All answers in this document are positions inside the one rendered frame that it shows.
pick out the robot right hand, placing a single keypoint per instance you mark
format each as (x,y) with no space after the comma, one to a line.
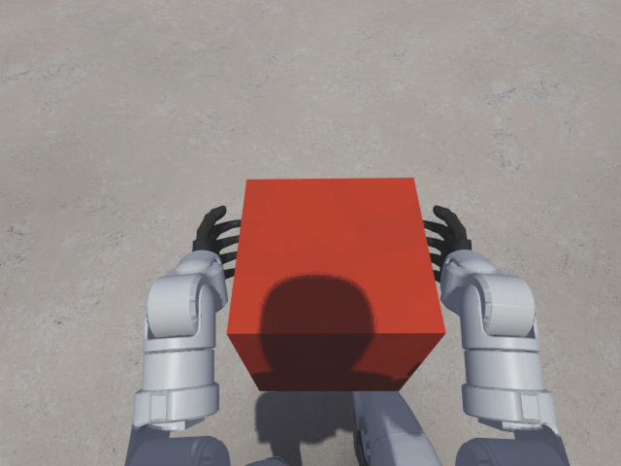
(454,234)

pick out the right robot thigh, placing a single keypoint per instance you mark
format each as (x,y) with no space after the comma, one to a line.
(395,436)

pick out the robot left hand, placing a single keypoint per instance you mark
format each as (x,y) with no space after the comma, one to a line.
(208,232)

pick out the robot left upper arm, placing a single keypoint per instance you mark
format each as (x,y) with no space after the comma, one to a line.
(182,451)

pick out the robot left forearm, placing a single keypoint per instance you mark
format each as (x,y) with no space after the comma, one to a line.
(178,387)

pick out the robot right upper arm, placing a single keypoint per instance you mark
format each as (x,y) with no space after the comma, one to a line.
(506,452)

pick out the carton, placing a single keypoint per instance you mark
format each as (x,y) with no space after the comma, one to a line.
(334,288)

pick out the robot right forearm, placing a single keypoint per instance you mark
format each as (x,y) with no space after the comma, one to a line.
(500,337)

